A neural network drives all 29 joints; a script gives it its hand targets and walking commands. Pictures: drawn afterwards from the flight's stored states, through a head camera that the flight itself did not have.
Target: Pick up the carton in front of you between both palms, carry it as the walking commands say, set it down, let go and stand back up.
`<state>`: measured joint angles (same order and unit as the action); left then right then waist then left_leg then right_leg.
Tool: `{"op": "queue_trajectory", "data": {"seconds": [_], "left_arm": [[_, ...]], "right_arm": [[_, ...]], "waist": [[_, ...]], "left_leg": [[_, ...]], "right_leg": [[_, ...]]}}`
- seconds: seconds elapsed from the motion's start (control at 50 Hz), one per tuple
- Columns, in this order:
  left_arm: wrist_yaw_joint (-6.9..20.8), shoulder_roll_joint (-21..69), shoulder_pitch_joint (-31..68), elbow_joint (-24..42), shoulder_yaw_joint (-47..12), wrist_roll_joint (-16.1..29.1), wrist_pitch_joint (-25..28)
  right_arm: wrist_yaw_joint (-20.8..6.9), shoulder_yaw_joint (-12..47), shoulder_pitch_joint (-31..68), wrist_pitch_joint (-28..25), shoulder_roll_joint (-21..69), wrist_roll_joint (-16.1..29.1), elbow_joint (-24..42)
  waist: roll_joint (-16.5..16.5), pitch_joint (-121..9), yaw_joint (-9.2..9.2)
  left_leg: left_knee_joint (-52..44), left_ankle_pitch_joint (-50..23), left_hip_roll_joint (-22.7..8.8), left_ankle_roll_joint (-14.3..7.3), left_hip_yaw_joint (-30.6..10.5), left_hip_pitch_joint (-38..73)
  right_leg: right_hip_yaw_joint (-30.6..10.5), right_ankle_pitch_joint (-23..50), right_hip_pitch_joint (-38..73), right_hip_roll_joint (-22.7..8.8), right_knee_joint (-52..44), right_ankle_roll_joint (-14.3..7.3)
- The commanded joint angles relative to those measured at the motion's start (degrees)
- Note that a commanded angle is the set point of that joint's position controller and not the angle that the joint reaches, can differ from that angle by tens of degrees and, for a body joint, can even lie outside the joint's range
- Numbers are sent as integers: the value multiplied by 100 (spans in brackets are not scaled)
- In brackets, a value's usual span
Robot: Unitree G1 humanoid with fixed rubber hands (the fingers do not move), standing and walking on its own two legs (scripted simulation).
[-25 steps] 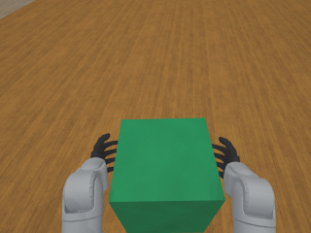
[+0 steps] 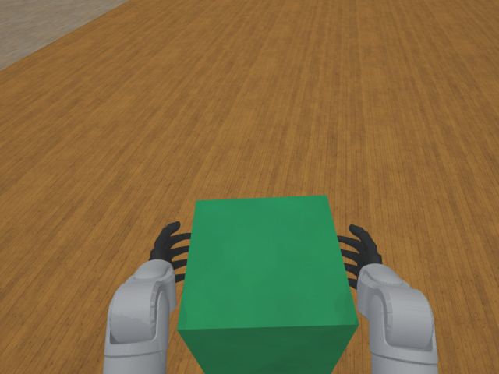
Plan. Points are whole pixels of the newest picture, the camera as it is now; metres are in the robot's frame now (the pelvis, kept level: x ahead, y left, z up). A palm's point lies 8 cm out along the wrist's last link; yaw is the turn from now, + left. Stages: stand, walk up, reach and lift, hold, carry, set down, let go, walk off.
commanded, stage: carry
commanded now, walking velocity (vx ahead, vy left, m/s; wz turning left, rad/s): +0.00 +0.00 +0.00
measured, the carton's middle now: (264, 291) +0.28 +0.00 -0.01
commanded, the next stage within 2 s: hold in 1.58 s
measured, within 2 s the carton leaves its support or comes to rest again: neither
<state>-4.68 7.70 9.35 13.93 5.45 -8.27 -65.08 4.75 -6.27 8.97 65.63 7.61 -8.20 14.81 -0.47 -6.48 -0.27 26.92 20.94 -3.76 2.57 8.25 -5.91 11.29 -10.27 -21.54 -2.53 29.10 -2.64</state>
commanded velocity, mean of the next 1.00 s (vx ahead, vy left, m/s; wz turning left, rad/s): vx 0.00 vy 0.00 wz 0.00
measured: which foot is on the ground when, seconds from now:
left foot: down 0.00-1.00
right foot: down 0.00-1.00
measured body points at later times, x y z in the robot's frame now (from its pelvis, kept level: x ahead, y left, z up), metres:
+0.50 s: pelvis -0.03 +0.02 -0.01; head -0.04 +0.03 +0.44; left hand +0.27 +0.18 +0.01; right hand +0.27 -0.13 +0.01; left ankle -0.14 +0.10 -0.74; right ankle +0.02 -0.10 -0.74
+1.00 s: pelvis -0.07 +0.02 -0.01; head -0.09 +0.02 +0.44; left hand +0.23 +0.18 +0.02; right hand +0.23 -0.13 +0.02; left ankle -0.14 +0.10 -0.74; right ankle +0.02 -0.10 -0.74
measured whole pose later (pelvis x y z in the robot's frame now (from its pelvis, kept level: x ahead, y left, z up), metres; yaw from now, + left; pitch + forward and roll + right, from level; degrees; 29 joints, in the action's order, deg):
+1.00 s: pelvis -0.07 +0.02 -0.01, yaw +1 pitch +1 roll +0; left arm -1.9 8.4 13.3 -11.0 10.4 -14.4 -41.8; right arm 2.1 -10.0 12.9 41.9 8.2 -14.3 -11.2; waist -0.3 -4.8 0.1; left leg 32.3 24.1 -2.2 -1.5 10.5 -9.1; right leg 10.0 -7.5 -23.0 -5.3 30.1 -0.5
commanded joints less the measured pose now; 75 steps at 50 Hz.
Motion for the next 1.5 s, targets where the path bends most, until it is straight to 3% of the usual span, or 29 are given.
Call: {"op": "queue_trajectory", "data": {"seconds": [0.0, 0.08, 0.12, 0.16, 0.2, 0.22, 0.24, 0.26, 0.3, 0.34, 0.36, 0.4, 0.48, 0.58, 0.7, 0.92, 1.48], "left_arm": [[1487, 5581, 2387, 239, -4235, 2290, 216], [1485, 5387, 2203, 34, -4145, 2096, 476], [1499, 5300, 2260, -28, -4078, 1994, 631], [1514, 5208, 2314, -125, -4002, 1916, 792], [1524, 5123, 2294, -287, -3890, 1809, 964], [1519, 5097, 2262, -404, -3809, 1733, 1065], [1508, 5065, 2217, -535, -3705, 1646, 1175], [1493, 5016, 2196, -660, -3581, 1548, 1288], [1466, 4889, 2074, -993, -3278, 1313, 1507], [1457, 4792, 1992, -1311, -3007, 1072, 1732], [1470, 4803, 2113, -1418, -2909, 984, 1854], [1502, 4884, 2438, -1573, -2827, 908, 2118], [1587, 5120, 2935, -2073, -2610, 809, 2652], [1668, 5423, 3080, -2512, -2553, 741, 2967], [1673, 5504, 2830, -2203, -2837, 890, 2718], [1684, 5431, 2936, -2233, -2696, 864, 2544], [1689, 5416, 2844, -2218, -2698, 896, 2505]], "right_arm": [[-1596, 4225, 2468, -235, 5384, 2310, 207], [-1610, 4017, 2176, -519, 5181, 2087, -57], [-1604, 3893, 2173, -693, 5104, 1961, -146], [-1591, 3786, 2225, -873, 5018, 1849, -222], [-1576, 3703, 2226, -1061, 4934, 1747, -343], [-1576, 3665, 2267, -1160, 4900, 1701, -416], [-1581, 3626, 2328, -1263, 4875, 1653, -509], [-1588, 3577, 2387, -1368, 4831, 1587, -629], [-1599, 3408, 2400, -1585, 4702, 1427, -955], [-1606, 3153, 2260, -1822, 4633, 1236, -1305], [-1615, 2998, 2277, -1959, 4660, 1132, -1452], [-1624, 2804, 2512, -2242, 4758, 985, -1634], [-1666, 2584, 3039, -2778, 4966, 805, -2116], [-1711, 2645, 3291, -3075, 5281, 756, -2427], [-1719, 2978, 3112, -2816, 5382, 970, -2103], [-1732, 2849, 3203, -2638, 5311, 950, -2153], [-1715, 2874, 3146, -2598, 5285, 982, -2087]], "waist": [[290, -1772, 2], [-493, -1617, 18], [-641, -1425, 32], [-416, -1441, 40], [-19, -1624, 45], [144, -1647, 51], [277, -1555, 60], [341, -1404, 51], [141, -1297, 24], [-356, -1289, 48], [-510, -1223, 57], [-510, -1158, 65], [-172, -1244, 58], [61, -1338, 50], [41, -1391, 54], [-2, -1019, 41], [8, -1188, 46]], "left_leg": [[-563, -2634, -109, 30, -71, -212], [108, -5513, -584, -38, -54, 878], [294, -6048, -679, -91, -35, 770], [480, -5442, -599, -42, 26, 226], [540, -3845, -399, 31, 19, -414], [337, -2908, -308, 54, -38, -562], [-133, -2138, -258, 54, -102, -588], [-510, -2033, -249, 22, -146, -471], [-376, -3441, -430, -51, -179, 210], [-23, -5217, -803, -131, -227, 631], [50, -5500, -900, -197, -257, 521], [117, -4889, -825, -273, -181, 159], [139, -2961, -528, -262, -60, -234], [70, -2122, -485, -334, -169, -322], [25, -1858, -504, -361, -224, -382], [-240, -962, -513, -408, -317, -787], [-66, -1286, -505, -429, -329, -791]], "right_leg": [[-693, 5110, 2175, -668, 283, -259], [-240, 2607, 802, -255, 411, 34], [-87, 1869, 768, -94, 80, 148], [-178, 2804, 1397, -230, 102, 81], [-511, 4459, 2091, -587, 256, -155], [-651, 4936, 2232, -733, 248, -243], [-721, 4948, 2215, -801, 236, -254], [-728, 4495, 2045, -781, 244, -204], [-588, 3247, 1291, -626, 333, -34], [-310, 1824, 606, -420, 532, 151], [-259, 1334, 545, -375, 519, 200], [-300, 1263, 755, -416, 442, 186], [-511, 2105, 1106, -624, 399, 50], [-580, 1968, 1171, -658, 248, 32], [-584, 1816, 1180, -686, 135, 35], [-621, 1119, 1023, -680, -81, 94], [-560, 1341, 984, -694, -43, 121]]}}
